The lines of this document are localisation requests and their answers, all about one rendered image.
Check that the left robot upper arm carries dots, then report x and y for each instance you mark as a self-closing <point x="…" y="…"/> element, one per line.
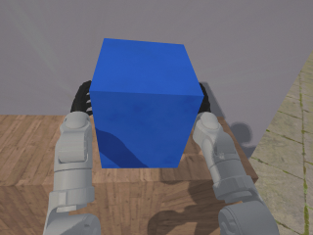
<point x="75" y="224"/>

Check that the carton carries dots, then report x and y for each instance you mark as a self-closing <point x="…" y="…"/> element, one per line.
<point x="145" y="97"/>

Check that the right robot upper arm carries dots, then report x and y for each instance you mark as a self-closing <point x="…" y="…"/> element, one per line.
<point x="248" y="218"/>

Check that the left robot hand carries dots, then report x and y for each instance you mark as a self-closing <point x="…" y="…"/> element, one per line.
<point x="79" y="103"/>

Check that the left robot forearm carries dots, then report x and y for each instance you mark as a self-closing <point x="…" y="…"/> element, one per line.
<point x="73" y="163"/>

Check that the right robot forearm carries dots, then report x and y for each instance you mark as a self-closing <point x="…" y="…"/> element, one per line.
<point x="230" y="182"/>

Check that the right robot hand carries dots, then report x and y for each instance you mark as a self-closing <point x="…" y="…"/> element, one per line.
<point x="205" y="105"/>

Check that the pedestal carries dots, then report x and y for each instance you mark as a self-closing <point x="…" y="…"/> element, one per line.
<point x="128" y="201"/>

